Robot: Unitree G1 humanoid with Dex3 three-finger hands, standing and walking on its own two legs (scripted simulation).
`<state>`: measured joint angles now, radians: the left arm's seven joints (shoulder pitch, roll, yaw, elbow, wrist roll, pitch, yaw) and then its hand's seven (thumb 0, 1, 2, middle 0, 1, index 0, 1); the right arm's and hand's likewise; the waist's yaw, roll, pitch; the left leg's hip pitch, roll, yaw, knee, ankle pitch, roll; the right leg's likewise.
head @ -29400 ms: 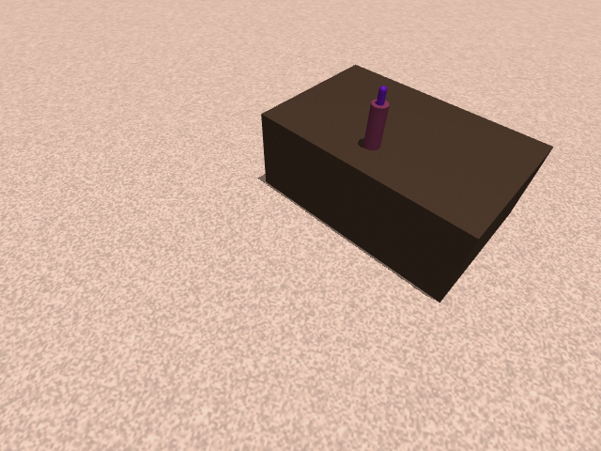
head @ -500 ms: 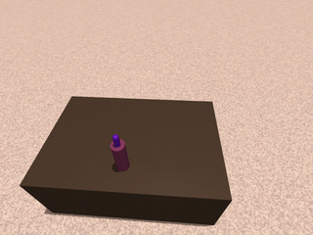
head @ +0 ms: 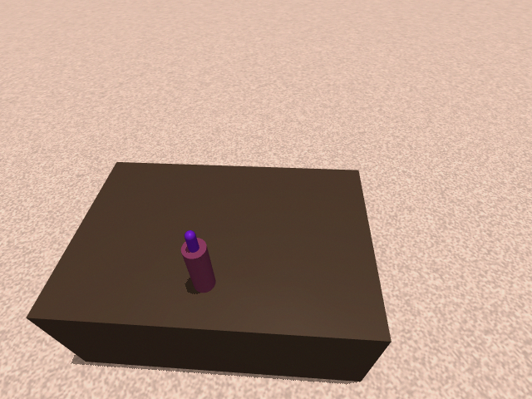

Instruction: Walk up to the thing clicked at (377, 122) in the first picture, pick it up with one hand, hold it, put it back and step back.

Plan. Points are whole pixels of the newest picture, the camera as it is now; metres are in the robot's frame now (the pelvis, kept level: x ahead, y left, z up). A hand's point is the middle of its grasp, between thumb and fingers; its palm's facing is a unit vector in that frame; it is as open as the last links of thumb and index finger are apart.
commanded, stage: stand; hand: left
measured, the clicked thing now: (197, 260) +0.51 +0.20 -0.27
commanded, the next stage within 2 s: none
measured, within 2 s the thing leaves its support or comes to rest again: neither
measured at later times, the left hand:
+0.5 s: hand out of the picture +0.08 +0.24 -0.15, palm faces -0.01 -0.93 -0.36, open 8.4 cm
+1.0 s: hand out of the picture +0.08 +0.23 -0.15, palm faces -0.01 -0.93 -0.36, open 7.4 cm
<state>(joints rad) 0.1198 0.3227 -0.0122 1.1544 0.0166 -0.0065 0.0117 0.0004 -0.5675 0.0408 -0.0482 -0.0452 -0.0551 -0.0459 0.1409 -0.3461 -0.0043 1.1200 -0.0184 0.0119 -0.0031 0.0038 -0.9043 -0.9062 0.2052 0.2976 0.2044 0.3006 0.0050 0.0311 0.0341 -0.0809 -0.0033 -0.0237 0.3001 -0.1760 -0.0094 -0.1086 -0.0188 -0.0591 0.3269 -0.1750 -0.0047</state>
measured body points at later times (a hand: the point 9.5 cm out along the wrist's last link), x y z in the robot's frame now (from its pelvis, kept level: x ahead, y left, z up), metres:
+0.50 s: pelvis +0.01 -0.01 +0.00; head +0.01 -0.02 +0.45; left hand +0.09 +0.29 -0.13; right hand +0.09 -0.31 -0.14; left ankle -0.01 +0.13 -0.75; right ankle +0.00 -0.11 -0.75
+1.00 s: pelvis +0.01 -0.02 +0.00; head +0.01 -0.03 +0.45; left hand +0.08 +0.28 -0.13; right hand +0.08 -0.31 -0.14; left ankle -0.01 +0.13 -0.75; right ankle +0.00 -0.11 -0.75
